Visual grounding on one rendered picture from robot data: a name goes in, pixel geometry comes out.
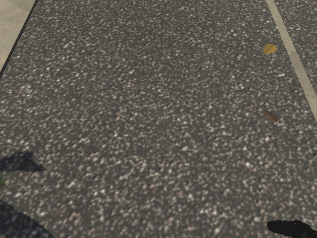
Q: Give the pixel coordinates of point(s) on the right robot hand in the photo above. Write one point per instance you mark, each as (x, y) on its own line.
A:
(294, 229)

